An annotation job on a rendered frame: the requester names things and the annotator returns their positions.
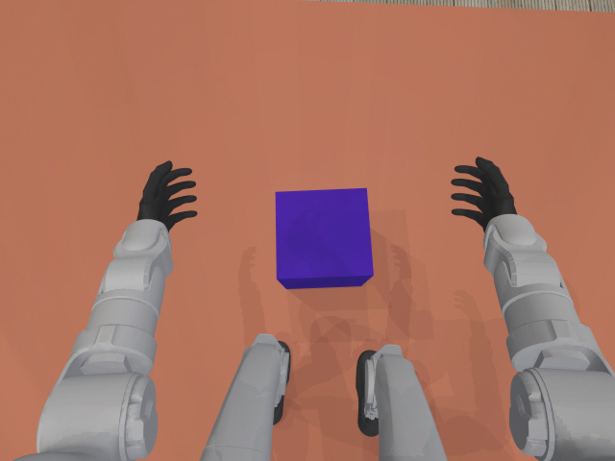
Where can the robot left upper arm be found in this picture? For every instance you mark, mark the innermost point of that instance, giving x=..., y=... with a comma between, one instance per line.
x=105, y=417

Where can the right robot forearm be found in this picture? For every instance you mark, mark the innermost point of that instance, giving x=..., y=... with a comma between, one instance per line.
x=543, y=326

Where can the carton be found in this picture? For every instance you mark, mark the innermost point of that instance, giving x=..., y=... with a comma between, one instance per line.
x=323, y=238

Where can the robot right upper arm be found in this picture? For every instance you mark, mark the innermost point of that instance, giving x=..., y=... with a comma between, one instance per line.
x=563, y=415

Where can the left robot hand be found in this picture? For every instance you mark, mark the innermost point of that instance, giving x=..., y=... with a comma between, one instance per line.
x=155, y=203

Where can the right robot hand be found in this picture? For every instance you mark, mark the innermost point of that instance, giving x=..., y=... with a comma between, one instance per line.
x=495, y=197

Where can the robot right foot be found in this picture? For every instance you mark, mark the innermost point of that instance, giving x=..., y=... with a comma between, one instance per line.
x=368, y=426

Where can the right robot shin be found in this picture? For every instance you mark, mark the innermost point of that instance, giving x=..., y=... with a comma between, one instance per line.
x=386, y=349

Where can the left robot forearm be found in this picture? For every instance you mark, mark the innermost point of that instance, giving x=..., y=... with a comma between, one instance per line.
x=119, y=336

